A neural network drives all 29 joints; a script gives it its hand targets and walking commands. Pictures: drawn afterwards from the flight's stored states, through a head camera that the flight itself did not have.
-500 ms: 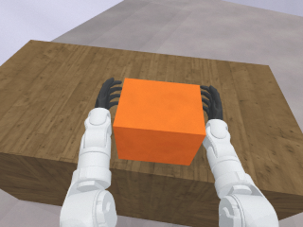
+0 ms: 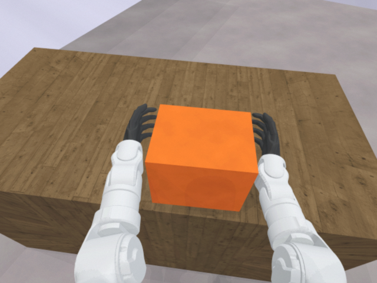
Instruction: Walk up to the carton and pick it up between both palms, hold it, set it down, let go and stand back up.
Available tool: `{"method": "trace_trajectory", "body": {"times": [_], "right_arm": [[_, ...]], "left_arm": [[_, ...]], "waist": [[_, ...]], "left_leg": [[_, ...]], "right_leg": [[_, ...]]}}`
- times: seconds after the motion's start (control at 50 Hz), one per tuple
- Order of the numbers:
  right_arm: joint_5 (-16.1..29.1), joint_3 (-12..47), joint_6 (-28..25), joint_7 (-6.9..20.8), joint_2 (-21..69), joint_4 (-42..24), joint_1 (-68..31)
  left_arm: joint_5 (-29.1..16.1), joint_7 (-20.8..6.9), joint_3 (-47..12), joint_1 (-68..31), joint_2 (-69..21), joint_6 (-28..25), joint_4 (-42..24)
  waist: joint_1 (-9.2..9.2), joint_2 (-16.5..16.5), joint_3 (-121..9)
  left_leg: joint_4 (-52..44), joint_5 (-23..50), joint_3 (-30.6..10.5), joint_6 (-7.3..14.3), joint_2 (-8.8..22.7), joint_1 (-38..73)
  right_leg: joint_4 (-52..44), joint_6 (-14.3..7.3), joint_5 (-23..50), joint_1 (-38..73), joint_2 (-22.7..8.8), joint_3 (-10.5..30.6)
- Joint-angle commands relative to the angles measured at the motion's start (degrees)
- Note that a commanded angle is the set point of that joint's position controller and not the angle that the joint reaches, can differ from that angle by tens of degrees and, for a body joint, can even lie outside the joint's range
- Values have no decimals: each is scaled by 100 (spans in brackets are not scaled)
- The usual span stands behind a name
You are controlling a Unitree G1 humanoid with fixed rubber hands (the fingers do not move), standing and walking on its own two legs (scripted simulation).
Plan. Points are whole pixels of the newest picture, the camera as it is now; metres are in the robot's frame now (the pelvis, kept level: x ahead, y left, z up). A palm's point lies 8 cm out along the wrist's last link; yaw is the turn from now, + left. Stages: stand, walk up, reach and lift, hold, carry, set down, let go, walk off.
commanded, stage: set down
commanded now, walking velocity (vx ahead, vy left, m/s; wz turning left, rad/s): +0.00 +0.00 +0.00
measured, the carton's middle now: (200, 158) +0.38 -0.02 +0.03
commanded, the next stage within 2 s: none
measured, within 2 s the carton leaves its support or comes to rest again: rests again in 0.70 s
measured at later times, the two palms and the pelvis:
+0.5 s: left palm (131, 158) +0.37 +0.14 +0.05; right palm (266, 164) +0.35 -0.16 +0.05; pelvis -0.02 +0.01 +0.00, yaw -1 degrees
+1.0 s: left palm (138, 153) +0.39 +0.13 +0.04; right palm (267, 162) +0.36 -0.17 +0.04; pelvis +0.01 +0.00 +0.00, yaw -1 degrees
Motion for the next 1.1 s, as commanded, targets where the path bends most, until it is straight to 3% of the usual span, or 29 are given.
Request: {"method": "trace_trajectory", "body": {"times": [0.0, 0.06, 0.08, 0.12, 0.14, 0.2, 0.24, 0.3, 0.34, 0.4, 0.52, 0.64, 0.72, 0.74, 0.76, 0.8, 0.84, 0.86, 0.9, 0.98, 1.08], "right_arm": [[-550, 1810, -452, 792, 3051, -715, -3572], [-725, 1608, -548, 841, 3047, -632, -3660], [-662, 1815, -604, 886, 3172, -654, -3100], [-615, 1915, -812, 894, 3104, -595, -3063], [-600, 1898, -837, 893, 3084, -401, -2976], [-810, 1636, -890, 933, 2936, -215, -3151], [-907, 1531, -876, 981, 2949, -203, -3042], [-998, 1249, -941, 1018, 2960, -39, -3125], [-1042, 1148, -1011, 1032, 2872, -24, -3280], [-1140, 1044, -1034, 1053, 2864, 120, -3343], [-1284, 977, -1088, 1106, 2987, 212, -3143], [-1193, 1314, -1307, 962, 3171, 363, -2845], [-1251, 1646, -1488, 858, 3399, 388, -2640], [-1281, 1674, -1522, 844, 3386, 444, -2577], [-1275, 1686, -1570, 820, 3348, 394, -2438], [-1242, 1696, -1637, 790, 3348, 565, -2276], [-1226, 1764, -1705, 755, 3378, 611, -2278], [-1192, 1822, -1723, 748, 3392, 577, -2304], [-1207, 1822, -1756, 736, 3384, 662, -2329], [-1197, 1659, -1691, 773, 3226, 810, -2168], [-1248, 1369, -1667, 854, 2909, 768, -2211]], "left_arm": [[-32, -780, -1318, -2787, -2721, -379, 96], [-5, -762, -1215, -2990, -2707, -530, 199], [55, -749, -1205, -2174, -2862, -615, 94], [-45, -695, -1483, -2252, -2951, -856, -59], [18, -687, -1452, -2203, -2969, -904, 169], [-52, -611, -1544, -2618, -2890, -1048, 165], [7, -563, -1551, -2629, -2978, -1083, 152], [-60, -474, -1691, -2947, -3051, -1165, 112], [-99, -446, -1717, -2922, -3069, -1231, 268], [-1, -357, -1523, -2993, -2953, -1332, 413], [175, -339, -1237, -2634, -2899, -1481, 568], [260, -423, -1196, -2315, -2882, -1668, 539], [213, -504, -1159, -1998, -2691, -1918, 826], [258, -515, -1118, -1945, -2681, -1946, 933], [311, -521, -1202, -1782, -2753, -1936, 934], [231, -512, -1346, -1699, -2853, -1978, 821], [200, -489, -1406, -1737, -2823, -2052, 746], [242, -486, -1322, -1670, -2765, -2070, 861], [270, -470, -1310, -1585, -2778, -2100, 976], [396, -476, -1112, -1466, -2676, -2040, 1163], [515, -394, -976, -1485, -2685, -1996, 1015]], "waist": [[104, -235, -2358], [132, -188, -2400], [116, -244, -2350], [78, 2, -2813], [81, 84, -2594], [-27, 121, -2166], [-3, 224, -2028], [-70, 451, -2141], [-117, 394, -2250], [26, 292, -2219], [122, 209, -2363], [128, 79, -2551], [205, -245, -2433], [250, -223, -2296], [163, -142, -2216], [119, -14, -2411], [89, -132, -2429], [200, -148, -2240], [204, -160, -2230], [280, -55, -1768], [375, 159, -1798]], "left_leg": [[-350, 1305, 696, 54, -431, -511], [-405, 1209, 728, 65, -407, -496], [-337, 1680, 691, 32, -437, -238], [-103, 2328, 622, -66, -359, 116], [-36, 2441, 607, -128, -357, 186], [-99, 1907, 603, -196, -320, 280], [-184, 1546, 633, -179, -284, 292], [-170, 1466, 635, -245, -258, 372], [-104, 1514, 564, -258, -218, 472], [-177, 1191, 621, -196, -234, 333], [-179, 1496, 609, -137, -227, 150], [12, 2374, 620, -98, -315, -103], [-104, 2146, 611, 53, -366, -792], [-171, 2071, 611, 84, -369, -1000], [-149, 2192, 598, 42, -330, -870], [-40, 2412, 573, -19, -314, -679], [9, 2446, 568, -68, -311, -626], [-36, 2350, 580, -33, -312, -745], [-36, 2361, 556, 1, -326, -799], [-139, 1946, 595, 17, -288, -716], [-94, 2062, 648, -85, -228, -203]], "right_leg": [[648, 243, 2683, 2383, 153, -104], [614, 216, 2331, 2296, 148, -122], [644, 161, 2446, 2451, 211, -128], [676, 71, 2608, 2158, 246, -169], [630, 50, 2493, 2070, 251, -183], [372, -65, 1303, 1304, 331, -273], [282, -90, 799, 1172, 288, -283], [242, -177, 446, 753, 309, -298], [241, -182, 375, 661, 318, -326], [209, -166, 121, 619, 306, -313], [244, -132, 465, 837, 286, -238], [557, 1, 2187, 1608, 272, -116], [804, 80, 3081, 2260, 130, 42], [826, 92, 3255, 2355, 99, 76], [849, 90, 3326, 2358, 115, 56], [840, 14, 3244, 2179, 162, 39], [854, 20, 3305, 2055, 200, 8], [827, 14, 3246, 2035, 167, 44], [854, 41, 3426, 2095, 129, 50], [651, -26, 2468, 1723, 165, 52], [445, -126, 1537, 1216, 281, -65]]}}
